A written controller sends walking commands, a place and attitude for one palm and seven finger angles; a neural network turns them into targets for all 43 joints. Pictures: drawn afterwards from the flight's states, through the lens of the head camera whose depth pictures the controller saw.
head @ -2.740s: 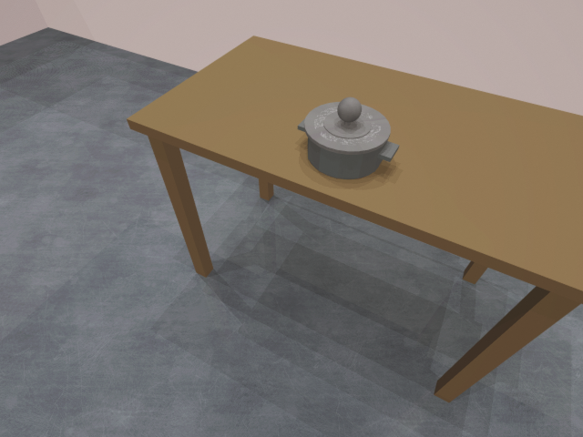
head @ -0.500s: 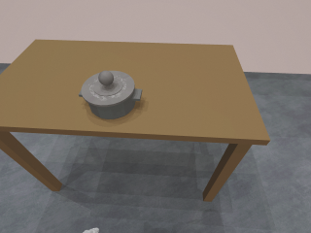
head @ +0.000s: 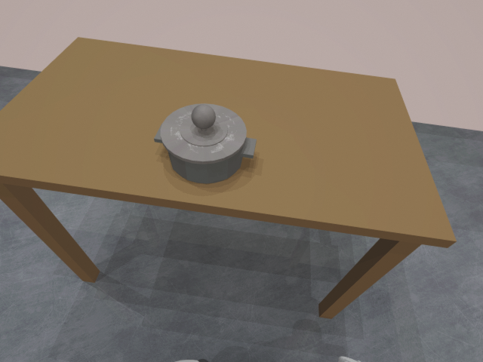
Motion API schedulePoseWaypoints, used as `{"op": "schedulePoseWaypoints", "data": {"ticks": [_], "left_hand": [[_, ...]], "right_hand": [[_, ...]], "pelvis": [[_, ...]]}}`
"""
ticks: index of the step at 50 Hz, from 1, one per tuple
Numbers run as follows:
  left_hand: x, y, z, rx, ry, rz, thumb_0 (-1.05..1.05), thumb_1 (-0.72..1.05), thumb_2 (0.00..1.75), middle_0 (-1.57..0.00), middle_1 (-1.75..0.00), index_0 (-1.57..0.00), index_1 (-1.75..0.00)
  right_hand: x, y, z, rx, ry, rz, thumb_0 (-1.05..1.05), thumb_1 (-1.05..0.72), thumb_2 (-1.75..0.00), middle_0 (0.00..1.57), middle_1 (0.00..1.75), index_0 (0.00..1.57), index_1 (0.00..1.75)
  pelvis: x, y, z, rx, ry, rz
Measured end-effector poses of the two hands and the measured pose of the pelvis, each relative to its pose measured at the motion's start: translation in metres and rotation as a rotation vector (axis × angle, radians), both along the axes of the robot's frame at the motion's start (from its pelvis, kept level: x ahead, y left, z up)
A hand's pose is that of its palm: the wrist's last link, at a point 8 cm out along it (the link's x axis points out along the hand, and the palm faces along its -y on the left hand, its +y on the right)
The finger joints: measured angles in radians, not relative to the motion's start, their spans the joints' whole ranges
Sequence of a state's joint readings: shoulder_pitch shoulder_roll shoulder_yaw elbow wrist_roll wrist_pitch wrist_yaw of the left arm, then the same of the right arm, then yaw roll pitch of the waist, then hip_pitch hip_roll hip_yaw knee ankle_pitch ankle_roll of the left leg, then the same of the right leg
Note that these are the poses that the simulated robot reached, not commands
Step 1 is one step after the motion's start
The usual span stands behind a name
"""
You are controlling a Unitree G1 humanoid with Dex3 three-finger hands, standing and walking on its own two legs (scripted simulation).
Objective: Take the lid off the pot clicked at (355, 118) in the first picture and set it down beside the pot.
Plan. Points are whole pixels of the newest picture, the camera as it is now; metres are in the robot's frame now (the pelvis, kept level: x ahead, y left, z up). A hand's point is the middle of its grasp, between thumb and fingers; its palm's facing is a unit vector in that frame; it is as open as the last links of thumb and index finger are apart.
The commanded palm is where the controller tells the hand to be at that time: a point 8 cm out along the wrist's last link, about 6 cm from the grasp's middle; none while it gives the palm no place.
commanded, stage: come to a stop and stand still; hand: left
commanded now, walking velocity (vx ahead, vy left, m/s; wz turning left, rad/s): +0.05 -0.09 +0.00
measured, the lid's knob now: (203, 116) +0.55 +0.13 +0.08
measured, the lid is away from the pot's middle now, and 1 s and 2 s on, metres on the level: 0.00 0.00 0.00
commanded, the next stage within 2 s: look again from close up in 0.46 s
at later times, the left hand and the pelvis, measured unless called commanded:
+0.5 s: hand out of the picture -0.03 +0.14 -0.18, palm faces +0.09 -0.98 -0.15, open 7.3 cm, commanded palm none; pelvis -0.02 -0.02 +0.00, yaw +1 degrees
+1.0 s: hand out of the picture -0.02 +0.20 -0.17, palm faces +0.03 -0.97 -0.24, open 7.4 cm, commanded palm none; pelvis -0.05 +0.01 +0.00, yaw +0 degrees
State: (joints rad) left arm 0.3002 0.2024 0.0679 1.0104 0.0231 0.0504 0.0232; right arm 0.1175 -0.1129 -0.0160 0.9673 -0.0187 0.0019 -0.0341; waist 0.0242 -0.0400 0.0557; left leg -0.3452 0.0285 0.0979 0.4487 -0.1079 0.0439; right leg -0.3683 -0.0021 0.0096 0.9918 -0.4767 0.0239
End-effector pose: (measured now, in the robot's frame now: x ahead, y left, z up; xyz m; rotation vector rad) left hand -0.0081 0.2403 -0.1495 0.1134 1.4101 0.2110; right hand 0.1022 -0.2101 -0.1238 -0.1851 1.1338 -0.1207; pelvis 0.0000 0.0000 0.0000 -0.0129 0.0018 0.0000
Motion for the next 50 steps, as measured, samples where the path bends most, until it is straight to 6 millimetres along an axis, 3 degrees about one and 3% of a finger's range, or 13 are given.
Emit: {"op": "schedulePoseWaypoints", "data": {"ticks": [8, 12, 20, 24, 29, 41, 50], "left_hand": [[-0.017, -0.022, 0.006, 0.031, -0.036, -0.026, 0.01, 0.91, 0.89, -0.20, -0.30, -0.19, -0.30], [-0.034, -0.042, 0.015, 0.018, -0.017, -0.009, 0.01, 0.91, 0.89, -0.20, -0.30, -0.19, -0.30], [-0.031, -0.060, 0.008, -0.047, -0.019, 0.000, 0.01, 0.91, 0.89, -0.20, -0.30, -0.20, -0.30], [-0.027, -0.052, -0.003, -0.054, -0.011, 0.011, 0.02, 0.92, 0.89, -0.20, -0.30, -0.20, -0.30], [-0.020, -0.042, -0.003, -0.045, -0.019, -0.006, 0.01, 0.92, 0.89, -0.20, -0.30, -0.20, -0.30], [-0.009, -0.003, 0.007, 0.045, -0.091, -0.067, 0.01, 0.91, 0.89, -0.20, -0.30, -0.20, -0.30], [-0.015, 0.005, 0.008, 0.045, -0.117, -0.077, 0.01, 0.91, 0.89, -0.20, -0.30, -0.20, -0.30]], "right_hand": [[-0.055, -0.038, -0.020, 0.019, 0.078, -0.077, 0.00, -0.91, -0.90, 0.20, 0.30, 0.21, 0.30], [-0.090, -0.055, -0.018, 0.018, 0.168, -0.103, 0.00, -0.91, -0.90, 0.20, 0.30, 0.20, 0.30], [-0.133, -0.058, -0.012, -0.014, 0.275, -0.121, 0.00, -0.91, -0.90, 0.20, 0.30, 0.20, 0.30], [-0.135, -0.043, -0.013, -0.024, 0.291, -0.105, 0.00, -0.91, -0.90, 0.20, 0.30, 0.20, 0.30], [-0.126, -0.019, -0.014, 0.005, 0.269, -0.079, 0.01, -0.92, -0.90, 0.20, 0.30, 0.20, 0.30], [-0.103, -0.018, -0.022, 0.008, 0.144, -0.078, 0.02, -0.94, -0.90, 0.20, 0.30, 0.20, 0.30], [-0.095, -0.011, -0.018, 0.008, 0.085, -0.052, 0.01, -0.93, -0.90, 0.20, 0.30, 0.20, 0.30]], "pelvis": [[-0.021, -0.022, -0.006, 0.027, -0.005, -0.008], [-0.022, -0.029, 0.003, 0.019, -0.011, 0.002], [-0.018, -0.027, 0.004, 0.008, -0.002, 0.013], [-0.017, -0.021, 0.000, 0.005, -0.008, 0.023], [-0.017, -0.015, 0.002, 0.011, -0.019, 0.019], [-0.031, 0.003, -0.004, -0.006, -0.029, 0.014], [-0.046, 0.010, -0.004, -0.001, -0.042, 0.006]]}}
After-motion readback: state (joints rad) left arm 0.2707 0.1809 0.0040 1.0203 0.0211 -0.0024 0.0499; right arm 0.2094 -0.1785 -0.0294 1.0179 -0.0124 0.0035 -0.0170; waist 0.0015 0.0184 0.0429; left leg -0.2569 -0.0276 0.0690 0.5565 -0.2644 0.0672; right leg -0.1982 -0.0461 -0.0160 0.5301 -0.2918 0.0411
